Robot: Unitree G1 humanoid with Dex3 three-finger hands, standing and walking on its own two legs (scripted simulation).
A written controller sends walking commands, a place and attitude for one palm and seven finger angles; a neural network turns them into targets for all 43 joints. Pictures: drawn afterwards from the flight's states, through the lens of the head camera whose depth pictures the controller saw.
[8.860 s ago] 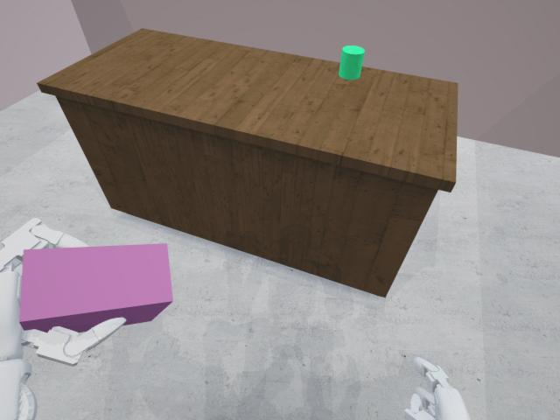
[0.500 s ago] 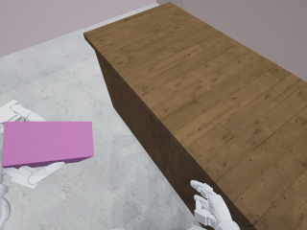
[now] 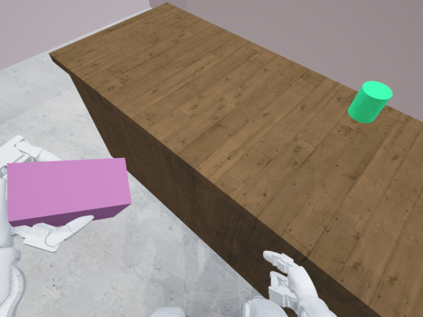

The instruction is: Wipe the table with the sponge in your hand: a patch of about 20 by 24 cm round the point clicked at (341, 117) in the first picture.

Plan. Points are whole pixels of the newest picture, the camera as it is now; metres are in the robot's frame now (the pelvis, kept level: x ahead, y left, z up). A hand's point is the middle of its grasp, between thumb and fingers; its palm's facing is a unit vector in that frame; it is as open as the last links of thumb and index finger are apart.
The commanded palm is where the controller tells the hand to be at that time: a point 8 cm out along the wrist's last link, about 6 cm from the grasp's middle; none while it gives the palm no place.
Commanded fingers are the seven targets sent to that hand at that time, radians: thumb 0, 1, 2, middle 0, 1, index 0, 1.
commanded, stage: turn to face it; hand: left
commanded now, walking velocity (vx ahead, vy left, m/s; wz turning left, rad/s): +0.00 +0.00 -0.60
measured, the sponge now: (88, 193) +0.23 +0.22 +0.15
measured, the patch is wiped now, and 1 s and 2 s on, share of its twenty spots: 0.00 0.00 0.00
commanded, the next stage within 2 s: take the last steps up to it in 1.52 s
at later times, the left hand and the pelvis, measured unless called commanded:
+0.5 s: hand (186, 215) +0.21 +0.07 +0.17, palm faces +0.01 -0.82 -0.58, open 10.1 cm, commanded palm +0.18 +0.14 +0.18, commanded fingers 0.00 0.10 1.30 -1.20 -1.60 -1.20 -1.60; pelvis -0.07 -0.07 +0.00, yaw -21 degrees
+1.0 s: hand (247, 270) +0.17 +0.00 +0.16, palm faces -0.15 -0.87 -0.48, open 10.0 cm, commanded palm +0.14 +0.06 +0.18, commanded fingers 0.00 0.10 1.30 -1.20 -1.60 -1.20 -1.60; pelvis -0.15 -0.06 -0.02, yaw -39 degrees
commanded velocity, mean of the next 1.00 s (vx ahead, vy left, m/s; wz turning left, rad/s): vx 0.00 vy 0.00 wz -0.60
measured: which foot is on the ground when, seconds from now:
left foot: down 0.00-0.28, up 0.30-0.72, down 0.74-1.00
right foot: up 0.00-0.26, down 0.28-0.74, up 0.76-0.96, down 0.98-1.00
